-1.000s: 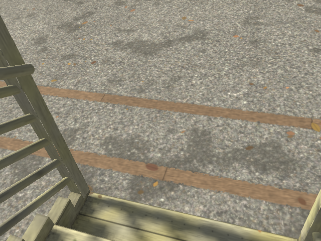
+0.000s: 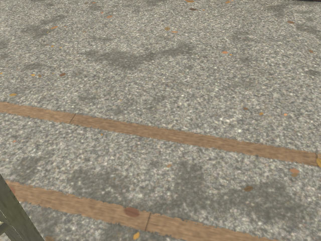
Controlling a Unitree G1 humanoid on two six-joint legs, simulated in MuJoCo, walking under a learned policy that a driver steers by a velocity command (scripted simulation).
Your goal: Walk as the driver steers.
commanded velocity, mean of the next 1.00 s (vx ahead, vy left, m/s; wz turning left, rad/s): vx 0.18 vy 0.00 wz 0.00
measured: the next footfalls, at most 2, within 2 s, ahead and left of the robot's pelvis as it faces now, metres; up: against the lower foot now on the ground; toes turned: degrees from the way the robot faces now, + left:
left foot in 0.06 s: +0.08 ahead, +0.18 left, +0.00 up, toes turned -4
left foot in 1.22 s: +0.41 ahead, +0.19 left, -0.17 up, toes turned +1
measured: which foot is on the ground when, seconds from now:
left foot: up 0.00-0.04, down 0.06-0.72, up 0.74-1.00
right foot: down 0.00-1.00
